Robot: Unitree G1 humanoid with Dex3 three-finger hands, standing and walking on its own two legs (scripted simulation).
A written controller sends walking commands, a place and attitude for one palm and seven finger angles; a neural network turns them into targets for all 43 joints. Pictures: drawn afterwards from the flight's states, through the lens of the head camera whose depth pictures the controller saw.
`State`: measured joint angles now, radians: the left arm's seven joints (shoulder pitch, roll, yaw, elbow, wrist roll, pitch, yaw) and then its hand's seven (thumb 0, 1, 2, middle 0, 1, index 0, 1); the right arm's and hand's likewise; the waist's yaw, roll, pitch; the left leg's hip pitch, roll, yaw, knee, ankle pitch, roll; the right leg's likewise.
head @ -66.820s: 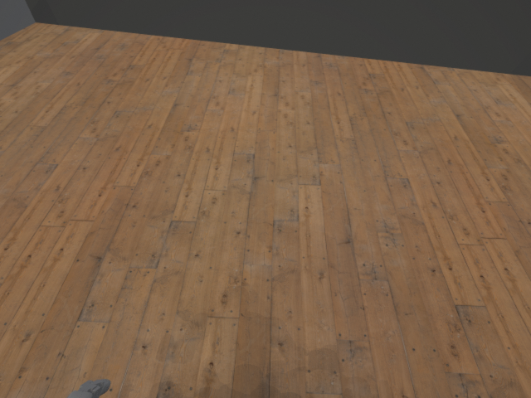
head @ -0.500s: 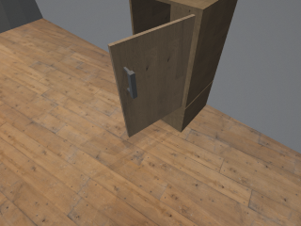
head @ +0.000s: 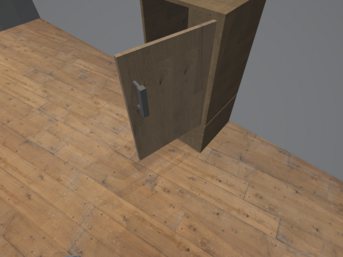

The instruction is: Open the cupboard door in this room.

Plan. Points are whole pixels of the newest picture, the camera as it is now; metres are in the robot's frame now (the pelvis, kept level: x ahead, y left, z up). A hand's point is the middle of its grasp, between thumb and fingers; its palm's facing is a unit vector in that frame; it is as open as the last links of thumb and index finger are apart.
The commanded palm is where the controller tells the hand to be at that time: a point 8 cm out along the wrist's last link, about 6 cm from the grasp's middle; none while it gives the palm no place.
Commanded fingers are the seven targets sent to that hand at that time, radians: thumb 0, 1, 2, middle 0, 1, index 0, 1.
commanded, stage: look to check the result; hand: left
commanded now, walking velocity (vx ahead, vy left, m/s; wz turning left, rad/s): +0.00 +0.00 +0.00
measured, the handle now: (140, 99) +0.62 +0.15 -0.03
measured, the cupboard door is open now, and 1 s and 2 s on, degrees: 77 77 77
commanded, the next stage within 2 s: stand and wait in 0.40 s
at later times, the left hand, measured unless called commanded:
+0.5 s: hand out of the picture +0.09 +0.23 -0.16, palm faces -0.02 -0.94 -0.33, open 7.4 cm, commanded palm none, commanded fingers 0.00 0.90 0.90 -0.20 -0.30 -0.20 -0.30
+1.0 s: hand out of the picture +0.10 +0.23 -0.16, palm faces -0.03 -0.95 -0.32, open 7.4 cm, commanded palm none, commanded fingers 0.00 0.90 0.90 -0.20 -0.30 -0.20 -0.30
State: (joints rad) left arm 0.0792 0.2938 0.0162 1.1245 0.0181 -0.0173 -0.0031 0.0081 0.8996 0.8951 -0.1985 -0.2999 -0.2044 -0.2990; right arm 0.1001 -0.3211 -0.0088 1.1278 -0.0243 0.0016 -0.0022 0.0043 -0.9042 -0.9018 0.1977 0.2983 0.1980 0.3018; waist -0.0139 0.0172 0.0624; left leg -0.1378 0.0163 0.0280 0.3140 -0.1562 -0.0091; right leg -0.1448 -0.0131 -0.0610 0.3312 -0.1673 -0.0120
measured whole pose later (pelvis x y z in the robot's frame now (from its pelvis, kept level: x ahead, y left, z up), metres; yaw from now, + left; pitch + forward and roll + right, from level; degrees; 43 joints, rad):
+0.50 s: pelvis +0.02 -0.01 +0.00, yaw +0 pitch -1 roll +0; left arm 0.10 0.31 0.02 1.14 0.01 -0.02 0.00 0.01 0.90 0.90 -0.20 -0.30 -0.20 -0.30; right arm 0.10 -0.32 0.00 1.13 -0.02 0.01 -0.01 0.00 -0.90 -0.90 0.20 0.30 0.20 0.30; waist -0.01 0.02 0.06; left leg -0.10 0.03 0.03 0.29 -0.17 -0.02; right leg -0.10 0.00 -0.06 0.30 -0.18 -0.02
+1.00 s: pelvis +0.02 +0.00 +0.00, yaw -1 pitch -1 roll +0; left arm 0.11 0.31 0.02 1.14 0.01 -0.02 0.00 0.01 0.90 0.90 -0.20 -0.30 -0.20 -0.30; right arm 0.12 -0.31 0.00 1.14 -0.02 0.00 -0.01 0.00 -0.90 -0.90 0.20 0.30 0.20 0.30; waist -0.01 0.01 0.05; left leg -0.08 0.03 0.04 0.28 -0.18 -0.02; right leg -0.09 0.00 -0.05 0.29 -0.18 -0.02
